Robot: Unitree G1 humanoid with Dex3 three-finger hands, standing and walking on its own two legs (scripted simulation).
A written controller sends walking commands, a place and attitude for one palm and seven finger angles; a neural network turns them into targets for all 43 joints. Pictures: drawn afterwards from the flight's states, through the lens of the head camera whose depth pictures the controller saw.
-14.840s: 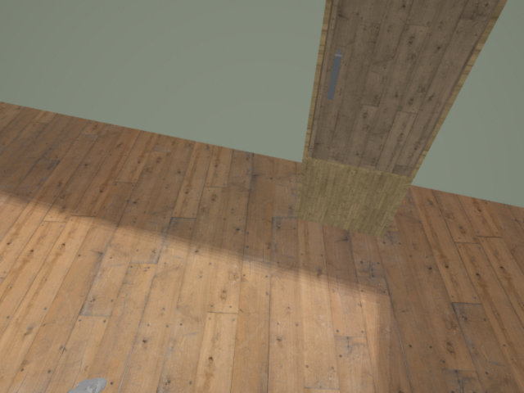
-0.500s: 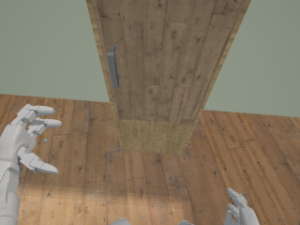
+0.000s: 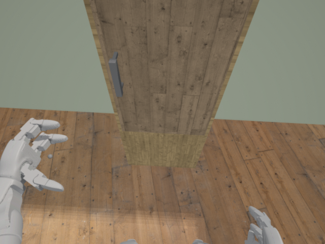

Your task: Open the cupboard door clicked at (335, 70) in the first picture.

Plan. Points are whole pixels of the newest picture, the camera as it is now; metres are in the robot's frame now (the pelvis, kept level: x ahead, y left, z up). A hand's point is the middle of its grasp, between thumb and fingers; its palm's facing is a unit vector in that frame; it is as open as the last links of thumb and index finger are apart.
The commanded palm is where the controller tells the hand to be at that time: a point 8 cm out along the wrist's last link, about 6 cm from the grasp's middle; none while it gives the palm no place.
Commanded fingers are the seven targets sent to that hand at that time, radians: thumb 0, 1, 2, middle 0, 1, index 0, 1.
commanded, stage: move the hooked fingers beside the handle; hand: left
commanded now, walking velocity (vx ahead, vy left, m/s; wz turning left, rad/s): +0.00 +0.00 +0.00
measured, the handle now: (117, 75) +0.59 +0.17 +0.05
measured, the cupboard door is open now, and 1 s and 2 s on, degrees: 0 0 0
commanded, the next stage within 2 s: none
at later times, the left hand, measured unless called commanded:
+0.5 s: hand (67, 130) +0.36 +0.25 +0.07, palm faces -0.03 -1.00 -0.01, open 14.0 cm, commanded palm +0.33 +0.31 +0.06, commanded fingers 0.00 -0.50 0.30 -0.30 -1.20 -0.30 -1.20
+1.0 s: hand (79, 112) +0.42 +0.24 +0.07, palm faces -0.03 -1.00 -0.01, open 14.0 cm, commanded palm +0.40 +0.30 +0.06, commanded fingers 0.00 -0.50 0.30 -0.30 -1.20 -0.30 -1.20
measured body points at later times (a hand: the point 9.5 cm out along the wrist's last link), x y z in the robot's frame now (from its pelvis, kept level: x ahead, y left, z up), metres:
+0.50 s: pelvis +0.00 +0.00 +0.00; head +0.07 +0.01 +0.44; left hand +0.36 +0.31 +0.07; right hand +0.11 -0.26 -0.10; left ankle -0.01 +0.12 -0.70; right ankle +0.02 -0.12 -0.70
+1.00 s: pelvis +0.00 +0.00 -0.01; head +0.08 +0.01 +0.43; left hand +0.42 +0.30 +0.07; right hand +0.07 -0.27 -0.11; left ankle -0.01 +0.12 -0.70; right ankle +0.02 -0.12 -0.70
